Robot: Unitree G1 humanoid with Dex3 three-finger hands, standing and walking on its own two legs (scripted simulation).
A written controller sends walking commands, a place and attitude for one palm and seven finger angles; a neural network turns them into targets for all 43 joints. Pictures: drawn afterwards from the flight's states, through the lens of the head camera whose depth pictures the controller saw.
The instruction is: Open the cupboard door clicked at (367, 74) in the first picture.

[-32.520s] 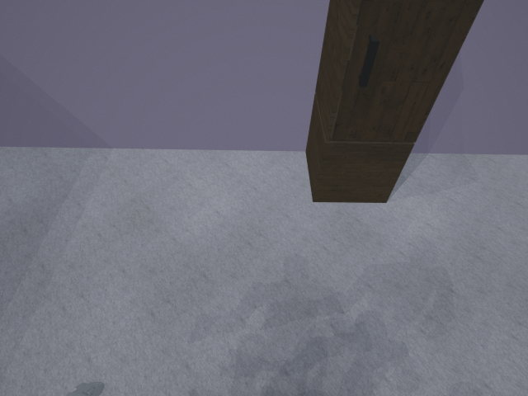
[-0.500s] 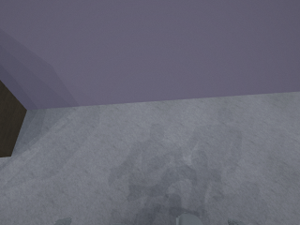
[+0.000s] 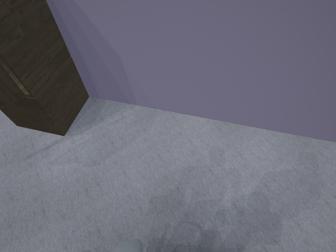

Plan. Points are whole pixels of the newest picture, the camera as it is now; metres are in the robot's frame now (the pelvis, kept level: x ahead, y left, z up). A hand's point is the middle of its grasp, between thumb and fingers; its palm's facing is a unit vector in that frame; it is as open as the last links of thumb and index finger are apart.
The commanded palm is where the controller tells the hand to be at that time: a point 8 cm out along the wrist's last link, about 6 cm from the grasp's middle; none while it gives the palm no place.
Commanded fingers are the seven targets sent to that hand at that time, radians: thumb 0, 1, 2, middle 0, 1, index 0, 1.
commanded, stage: turn to face it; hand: left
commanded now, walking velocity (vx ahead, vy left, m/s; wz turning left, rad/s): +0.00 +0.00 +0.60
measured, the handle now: out of the picture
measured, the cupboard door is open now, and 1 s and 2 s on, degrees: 55 55 55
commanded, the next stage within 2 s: take the last steps up to it in 1.24 s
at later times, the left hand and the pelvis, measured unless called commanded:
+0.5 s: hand out of the picture +0.06 +0.20 -0.15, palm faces +0.26 -0.92 -0.30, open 7.4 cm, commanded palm none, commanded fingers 0.00 0.90 0.90 -0.20 -0.30 -0.20 -0.30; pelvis +0.01 -0.03 -0.01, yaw +16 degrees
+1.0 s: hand out of the picture -0.06 +0.20 -0.18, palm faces +0.57 -0.78 -0.25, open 7.4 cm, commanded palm none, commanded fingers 0.00 0.90 0.90 -0.20 -0.30 -0.20 -0.30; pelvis +0.02 -0.01 -0.01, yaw +33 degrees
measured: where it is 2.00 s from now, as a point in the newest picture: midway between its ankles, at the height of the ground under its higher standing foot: outside the picture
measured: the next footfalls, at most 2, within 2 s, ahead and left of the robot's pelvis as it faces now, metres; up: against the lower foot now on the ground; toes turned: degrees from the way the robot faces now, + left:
left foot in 0.08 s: +0.04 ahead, +0.13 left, +0.00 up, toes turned +8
right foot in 0.44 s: +0.07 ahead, -0.12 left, +0.00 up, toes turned +10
